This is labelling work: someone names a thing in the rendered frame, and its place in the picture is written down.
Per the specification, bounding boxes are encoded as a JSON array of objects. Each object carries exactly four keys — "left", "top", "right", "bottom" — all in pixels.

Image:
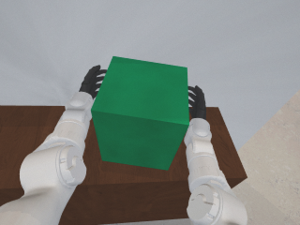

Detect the robot left hand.
[{"left": 79, "top": 65, "right": 107, "bottom": 100}]

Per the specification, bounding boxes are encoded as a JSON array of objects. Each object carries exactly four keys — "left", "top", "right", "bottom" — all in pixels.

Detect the carton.
[{"left": 91, "top": 56, "right": 189, "bottom": 171}]

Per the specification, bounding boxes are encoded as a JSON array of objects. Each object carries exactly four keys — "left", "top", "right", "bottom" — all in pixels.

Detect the robot right forearm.
[{"left": 184, "top": 118, "right": 238, "bottom": 199}]

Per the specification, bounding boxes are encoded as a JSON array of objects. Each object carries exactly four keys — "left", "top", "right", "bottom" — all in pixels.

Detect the robot right upper arm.
[{"left": 187, "top": 184, "right": 248, "bottom": 225}]

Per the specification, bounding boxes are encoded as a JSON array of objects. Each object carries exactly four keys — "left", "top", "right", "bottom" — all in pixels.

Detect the pedestal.
[{"left": 0, "top": 105, "right": 248, "bottom": 225}]

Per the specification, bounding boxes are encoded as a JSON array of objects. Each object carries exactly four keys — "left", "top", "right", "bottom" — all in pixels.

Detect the robot left forearm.
[{"left": 20, "top": 91, "right": 94, "bottom": 186}]

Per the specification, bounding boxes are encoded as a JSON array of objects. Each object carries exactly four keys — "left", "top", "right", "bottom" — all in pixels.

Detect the robot right hand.
[{"left": 187, "top": 85, "right": 206, "bottom": 120}]

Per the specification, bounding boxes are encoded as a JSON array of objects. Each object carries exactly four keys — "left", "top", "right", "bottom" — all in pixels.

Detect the robot left upper arm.
[{"left": 0, "top": 144, "right": 87, "bottom": 225}]

